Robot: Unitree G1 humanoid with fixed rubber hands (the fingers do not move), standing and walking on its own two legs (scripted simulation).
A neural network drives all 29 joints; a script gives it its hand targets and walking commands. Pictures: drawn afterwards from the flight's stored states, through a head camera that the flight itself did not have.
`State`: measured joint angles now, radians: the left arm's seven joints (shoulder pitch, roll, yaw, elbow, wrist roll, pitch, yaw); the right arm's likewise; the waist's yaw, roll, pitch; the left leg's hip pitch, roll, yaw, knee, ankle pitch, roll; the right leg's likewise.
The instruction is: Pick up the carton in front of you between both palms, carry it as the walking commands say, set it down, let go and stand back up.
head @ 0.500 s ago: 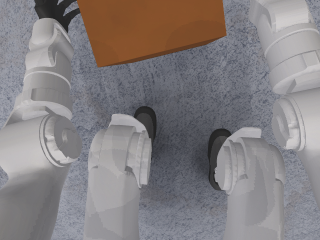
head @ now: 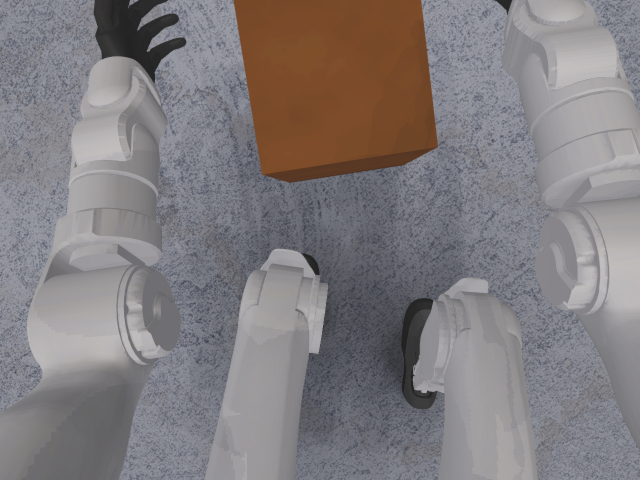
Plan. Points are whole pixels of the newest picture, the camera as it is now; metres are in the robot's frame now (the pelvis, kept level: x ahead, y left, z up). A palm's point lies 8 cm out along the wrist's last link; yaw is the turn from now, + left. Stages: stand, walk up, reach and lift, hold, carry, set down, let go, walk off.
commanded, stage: set down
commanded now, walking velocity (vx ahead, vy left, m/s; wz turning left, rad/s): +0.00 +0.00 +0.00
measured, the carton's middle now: (337, 101) +0.53 +0.10 -0.32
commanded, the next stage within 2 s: let go in 0.62 s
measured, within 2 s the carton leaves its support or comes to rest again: neither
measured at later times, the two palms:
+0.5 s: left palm out of the picture +0.49 +0.30 +0.04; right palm out of the picture +0.60 -0.08 +0.03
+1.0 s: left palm out of the picture +0.41 +0.29 +0.15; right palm out of the picture +0.48 -0.12 +0.14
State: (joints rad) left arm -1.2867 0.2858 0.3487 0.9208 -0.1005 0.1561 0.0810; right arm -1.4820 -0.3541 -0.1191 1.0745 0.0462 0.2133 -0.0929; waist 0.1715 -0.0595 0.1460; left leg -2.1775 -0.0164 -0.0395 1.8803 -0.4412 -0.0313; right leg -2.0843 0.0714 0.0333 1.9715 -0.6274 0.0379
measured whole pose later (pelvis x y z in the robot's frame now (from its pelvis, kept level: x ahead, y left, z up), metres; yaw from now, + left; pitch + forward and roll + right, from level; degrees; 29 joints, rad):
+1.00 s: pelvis +0.07 +0.02 +0.26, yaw -1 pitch +36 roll -2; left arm -0.55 0.22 0.26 0.59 0.09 0.14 -0.13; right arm -0.63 -0.08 -0.23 0.58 -0.14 0.18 -0.13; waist 0.11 -0.02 -0.04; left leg -1.27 -0.01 -0.02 0.88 -0.24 0.02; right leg -1.18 0.05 0.09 0.90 -0.35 0.05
